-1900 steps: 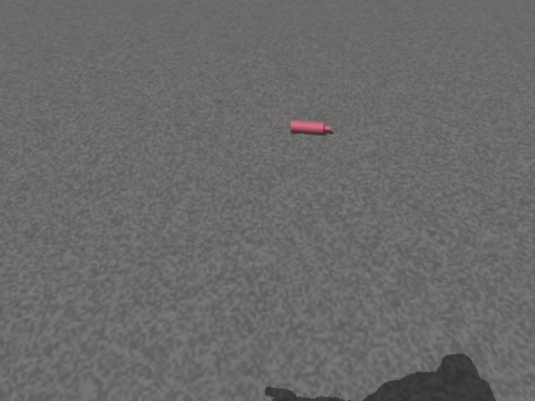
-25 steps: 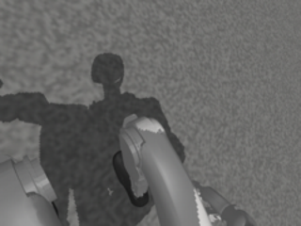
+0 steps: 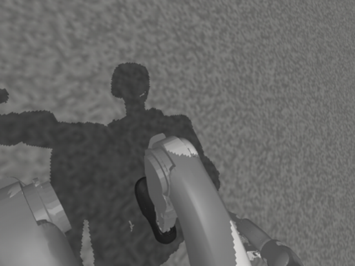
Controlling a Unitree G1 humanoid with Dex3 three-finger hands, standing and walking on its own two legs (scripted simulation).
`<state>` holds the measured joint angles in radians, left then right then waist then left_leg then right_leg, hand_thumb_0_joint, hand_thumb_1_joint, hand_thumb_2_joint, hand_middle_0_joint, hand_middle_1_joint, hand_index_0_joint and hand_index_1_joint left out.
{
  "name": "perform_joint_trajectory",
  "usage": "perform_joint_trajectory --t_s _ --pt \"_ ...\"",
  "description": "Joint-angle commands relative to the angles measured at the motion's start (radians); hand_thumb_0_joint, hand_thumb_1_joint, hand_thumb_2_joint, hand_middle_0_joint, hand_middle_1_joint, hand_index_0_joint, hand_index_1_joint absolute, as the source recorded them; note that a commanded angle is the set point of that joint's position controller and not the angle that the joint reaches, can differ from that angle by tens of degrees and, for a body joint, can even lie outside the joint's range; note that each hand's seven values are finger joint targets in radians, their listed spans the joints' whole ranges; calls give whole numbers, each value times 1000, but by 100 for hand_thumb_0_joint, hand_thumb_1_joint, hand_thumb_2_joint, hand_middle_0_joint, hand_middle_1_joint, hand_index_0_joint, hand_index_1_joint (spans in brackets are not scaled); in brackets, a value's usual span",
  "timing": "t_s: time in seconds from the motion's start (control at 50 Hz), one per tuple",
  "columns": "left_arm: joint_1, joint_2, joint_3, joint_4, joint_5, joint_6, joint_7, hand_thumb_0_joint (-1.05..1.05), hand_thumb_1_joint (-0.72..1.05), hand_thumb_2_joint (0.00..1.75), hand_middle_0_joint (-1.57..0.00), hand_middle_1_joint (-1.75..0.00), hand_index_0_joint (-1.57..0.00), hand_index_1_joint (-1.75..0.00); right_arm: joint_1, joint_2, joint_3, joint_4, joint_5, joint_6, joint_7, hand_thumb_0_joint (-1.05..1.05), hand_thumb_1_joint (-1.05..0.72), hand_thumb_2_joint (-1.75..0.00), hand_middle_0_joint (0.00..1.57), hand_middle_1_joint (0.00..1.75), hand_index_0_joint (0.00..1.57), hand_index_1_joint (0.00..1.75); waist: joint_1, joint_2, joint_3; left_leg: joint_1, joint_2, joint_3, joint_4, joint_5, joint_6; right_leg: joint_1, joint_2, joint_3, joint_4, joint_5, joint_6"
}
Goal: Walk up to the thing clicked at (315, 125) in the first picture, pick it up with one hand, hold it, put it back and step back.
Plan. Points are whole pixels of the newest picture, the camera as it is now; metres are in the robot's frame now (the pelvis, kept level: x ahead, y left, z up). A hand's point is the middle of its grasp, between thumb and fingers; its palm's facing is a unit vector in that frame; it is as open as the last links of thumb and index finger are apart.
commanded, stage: close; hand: left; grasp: from above
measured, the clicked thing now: out of the picture +0.45 +0.35 -0.27
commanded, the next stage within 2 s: settle in 0.42 s
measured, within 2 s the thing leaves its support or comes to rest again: leaves its support in 0.90 s
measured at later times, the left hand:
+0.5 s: hand out of the picture +0.44 +0.36 -0.23, palm faces -0.42 -0.13 -0.90, open 9.7 cm
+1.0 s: hand out of the picture +0.44 +0.37 -0.20, palm faces -0.40 -0.11 -0.91, open 9.5 cm
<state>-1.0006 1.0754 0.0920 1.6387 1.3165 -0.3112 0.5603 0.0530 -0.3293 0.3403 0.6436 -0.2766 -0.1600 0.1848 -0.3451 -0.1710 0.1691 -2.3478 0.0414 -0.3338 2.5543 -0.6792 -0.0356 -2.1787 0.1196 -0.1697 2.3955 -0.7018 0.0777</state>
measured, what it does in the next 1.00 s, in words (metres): stands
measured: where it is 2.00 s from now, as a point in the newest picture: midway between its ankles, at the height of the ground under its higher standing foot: (115, 243)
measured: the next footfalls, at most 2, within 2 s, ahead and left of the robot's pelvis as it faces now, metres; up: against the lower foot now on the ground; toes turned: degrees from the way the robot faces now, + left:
none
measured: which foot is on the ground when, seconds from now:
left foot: down 0.00-1.00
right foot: down 0.00-1.00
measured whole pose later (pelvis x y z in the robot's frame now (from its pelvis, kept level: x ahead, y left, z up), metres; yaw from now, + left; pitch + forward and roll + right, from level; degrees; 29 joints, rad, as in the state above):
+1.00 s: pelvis +0.00 +0.00 +0.01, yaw +1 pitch +28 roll -15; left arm -0.92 0.99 0.13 1.42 1.27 -0.24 0.44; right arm 0.09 -0.33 0.27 0.64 -0.24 -0.14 0.20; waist -0.30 -0.12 0.11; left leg -2.36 0.03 -0.31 2.52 -0.68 -0.04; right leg -2.19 0.10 -0.16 2.38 -0.71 0.06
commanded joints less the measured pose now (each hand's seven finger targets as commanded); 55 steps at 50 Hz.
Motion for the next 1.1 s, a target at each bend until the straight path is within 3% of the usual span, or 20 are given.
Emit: perform_joint_trajectory --t_s 0.0,0.12,0.18,0.22,0.26,0.4,0.46,0.5,0.54,0.56,0.62,0.66,0.7,0.74,0.8,0.82,0.9,0.94,1.02,1.08 --pt "-270 246 13 -109 -19 25 62 0 25 66 -61 -76 -64 -72 160 -328 -102 8 9 -11 -17 0 -89 -90 20 30 20 30 -50 556 -608 505 42 155 -241 177 38 270 20 -125 -217 283 -85" --pt "-273 236 -13 -75 -25 51 53 0 40 61 -71 -73 -75 -69 152 -330 -108 -4 15 -23 -18 0 -89 -90 20 30 20 30 -51 564 -591 503 43 149 -255 141 33 245 18 -122 -210 244 -91" --pt "-285 256 9 -92 -38 59 53 0 43 62 -74 -73 -78 -69 155 -335 -107 -1 18 -26 -17 0 -89 -90 20 30 20 30 -41 570 -622 518 41 146 -254 174 31 256 15 -130 -205 271 -87" --pt "-278 239 -9 -83 -43 61 43 0 45 62 -77 -71 -80 -68 147 -334 -109 -9 20 -27 -15 0 -90 -90 20 30 20 30 -49 566 -603 505 42 148 -259 156 34 255 17 -123 -212 256 -90" --pt "-278 264 8 -92 -43 63 39 0 48 62 -79 -71 -82 -67 157 -335 -103 -12 20 -26 -17 0 -90 -90 20 30 20 30 -42 555 -617 496 39 151 -253 166 37 269 18 -124 -215 269 -87" --pt "-261 254 13 -108 -58 53 20 0 60 63 -89 -69 -92 -66 159 -333 -104 -16 19 -23 -13 0 -90 -90 20 30 20 30 -39 567 -617 500 38 152 -258 179 35 274 16 -125 -212 272 -89" --pt "-255 236 -5 -99 -56 52 7 0 61 63 -90 -66 -93 -63 157 -330 -107 -13 20 -23 -12 0 -89 -90 20 30 20 30 -42 564 -606 507 39 154 -253 166 37 262 19 -121 -216 259 -87" --pt "-251 252 9 -89 -62 45 12 0 64 63 -93 -66 -96 -63 152 -333 -101 -13 18 -18 -15 0 -90 -90 20 30 20 30 -38 557 -609 494 38 150 -262 158 35 276 17 -125 -218 255 -90" --pt "-242 243 0 -71 -61 43 9 0 54 66 -92 -66 -95 -64 151 -332 -99 -13 15 -14 -16 0 -91 -90 20 30 20 30 -42 542 -610 489 41 150 -254 158 40 286 20 -120 -223 259 -87" --pt "-247 267 22 -91 -60 41 10 0 56 65 -93 -66 -96 -63 160 -340 -100 -14 14 -12 -17 0 -91 -90 20 30 20 30 -43 532 -623 493 38 148 -250 175 41 288 19 -128 -222 273 -83" --pt "-266 255 6 -121 -65 43 0 0 57 64 -94 -65 -97 -62 156 -327 -97 -12 12 -10 -17 0 -91 -90 20 30 20 30 -35 586 -640 516 39 155 -251 197 38 294 18 -118 -218 290 -86" --pt "-234 286 33 -105 -59 55 -5 0 56 65 -93 -65 -96 -62 162 -333 -104 -10 15 -10 -17 0 -91 -90 20 30 20 30 -29 582 -644 526 40 153 -254 196 37 295 17 -118 -216 286 -88" --pt "-317 289 33 -241 -75 44 -14 0 57 65 -96 -61 -98 -59 158 -328 -105 -20 19 -5 -18 0 -91 -90 20 30 20 30 -16 621 -698 548 37 158 -262 211 31 304 14 -119 -218 294 -92" --pt "-260 273 30 -205 -66 57 -26 0 60 65 -98 -62 -100 -60 159 -324 -115 -16 20 -6 -16 0 -91 -90 20 30 20 30 -13 633 -679 567 37 159 -265 210 30 280 13 -118 -212 285 -95" --pt "-262 303 71 -300 -69 52 -32 0 65 67 -102 -60 -103 -59 166 -329 -129 -23 26 2 -18 0 -91 -90 20 30 20 30 7 654 -743 573 34 167 -263 232 26 315 10 -115 -216 305 -98" --pt "-245 297 75 -325 -67 55 -37 0 65 68 -103 -59 -104 -58 164 -321 -133 -19 27 7 -15 0 -91 -90 20 30 20 30 23 681 -767 594 34 172 -265 250 26 317 9 -109 -214 319 -97" --pt "-250 269 89 -403 -77 68 -58 0 70 64 -106 -56 -108 -55 177 -314 -167 -19 43 16 -10 0 -91 -90 20 30 20 30 30 693 -765 598 30 179 -269 260 24 268 1 -101 -219 317 -106" --pt "-263 249 87 -476 -74 74 -74 0 73 67 -109 -56 -110 -55 184 -305 -187 -15 48 23 -6 0 -91 -90 20 30 20 30 45 747 -827 651 30 183 -290 270 20 269 -1 -96 -218 318 -106" --pt "-250 153 45 -478 -91 101 -118 0 79 63 -111 -57 -113 -55 214 -284 -220 -10 71 32 3 0 -91 -90 20 30 20 30 33 680 -794 600 24 193 -295 246 30 243 -7 -81 -242 309 -106" --pt "-253 127 28 -484 -101 118 -161 0 83 66 -115 -58 -117 -56 235 -282 -240 -9 91 44 0 0 -91 -90 20 30 20 30 38 622 -771 552 18 200 -313 201 39 229 -9 -71 -271 273 -106"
